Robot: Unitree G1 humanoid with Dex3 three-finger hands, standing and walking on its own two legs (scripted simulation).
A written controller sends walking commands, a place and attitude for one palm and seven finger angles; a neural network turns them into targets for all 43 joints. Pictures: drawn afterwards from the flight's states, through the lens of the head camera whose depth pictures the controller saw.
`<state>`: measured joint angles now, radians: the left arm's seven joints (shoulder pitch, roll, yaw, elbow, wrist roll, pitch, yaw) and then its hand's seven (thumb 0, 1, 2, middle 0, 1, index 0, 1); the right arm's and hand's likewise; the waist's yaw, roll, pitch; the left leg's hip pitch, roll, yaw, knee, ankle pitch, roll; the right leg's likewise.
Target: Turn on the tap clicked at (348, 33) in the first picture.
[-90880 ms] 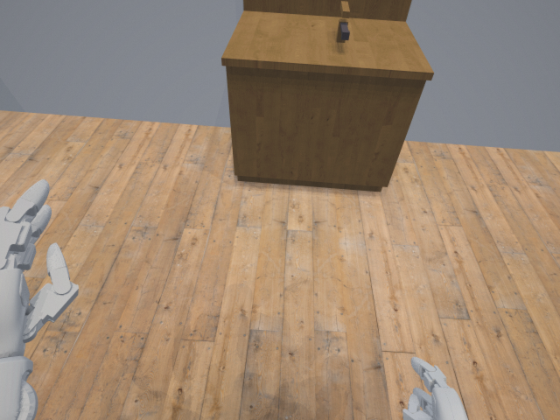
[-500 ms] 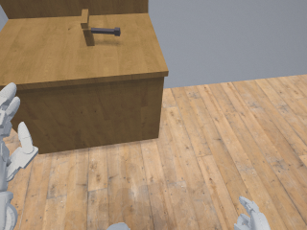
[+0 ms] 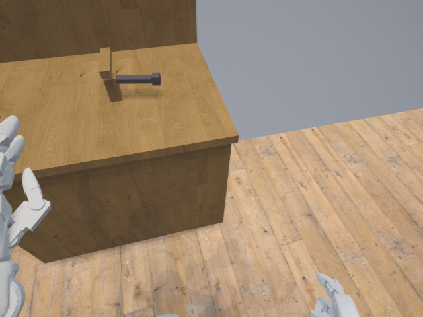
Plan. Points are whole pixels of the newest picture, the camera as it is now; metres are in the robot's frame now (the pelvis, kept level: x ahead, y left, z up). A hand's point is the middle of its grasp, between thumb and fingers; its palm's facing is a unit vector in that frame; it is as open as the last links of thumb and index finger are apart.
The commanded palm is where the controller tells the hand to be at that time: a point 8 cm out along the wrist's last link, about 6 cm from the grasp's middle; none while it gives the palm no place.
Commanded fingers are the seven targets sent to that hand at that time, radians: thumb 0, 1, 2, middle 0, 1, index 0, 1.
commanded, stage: take the last steps up to it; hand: left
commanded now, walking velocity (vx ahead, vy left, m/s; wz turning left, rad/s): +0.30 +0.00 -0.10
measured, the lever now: (156, 79) +0.75 +0.24 +0.02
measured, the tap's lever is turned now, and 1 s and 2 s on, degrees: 78 78 78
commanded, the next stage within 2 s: come to a stop and stand still in 0.50 s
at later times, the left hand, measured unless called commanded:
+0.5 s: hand (88, 126) +0.37 +0.24 +0.18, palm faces +0.38 -0.85 -0.38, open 7.4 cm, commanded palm +0.31 +0.29 +0.19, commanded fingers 0.00 0.90 0.90 -0.20 -0.30 -0.20 -0.30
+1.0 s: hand (111, 100) +0.45 +0.23 +0.17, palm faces +0.34 -0.85 -0.41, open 7.4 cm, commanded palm +0.39 +0.28 +0.19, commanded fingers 0.00 0.90 0.90 -0.20 -0.30 -0.20 -0.30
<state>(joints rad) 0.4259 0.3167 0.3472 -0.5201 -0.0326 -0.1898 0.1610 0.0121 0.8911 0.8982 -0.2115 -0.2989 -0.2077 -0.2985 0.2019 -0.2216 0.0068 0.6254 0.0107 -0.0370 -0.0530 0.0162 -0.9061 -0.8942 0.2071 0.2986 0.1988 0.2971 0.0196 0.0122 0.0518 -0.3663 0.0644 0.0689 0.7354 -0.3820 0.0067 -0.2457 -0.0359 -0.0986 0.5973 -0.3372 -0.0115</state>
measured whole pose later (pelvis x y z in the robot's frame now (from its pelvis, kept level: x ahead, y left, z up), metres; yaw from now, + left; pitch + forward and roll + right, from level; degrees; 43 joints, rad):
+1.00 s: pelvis +0.22 +0.01 +0.01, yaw -3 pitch +1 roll -2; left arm 0.49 0.33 0.33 -0.53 -0.05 -0.11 0.15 0.01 0.89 0.90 -0.21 -0.30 -0.21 -0.30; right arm 0.14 -0.22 0.01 0.59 0.01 -0.03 -0.08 0.01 -0.91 -0.89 0.21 0.30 0.20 0.30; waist 0.00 0.06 0.05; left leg -0.28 0.04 -0.01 0.58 -0.30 -0.02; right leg -0.27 0.02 -0.08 0.48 -0.22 -0.03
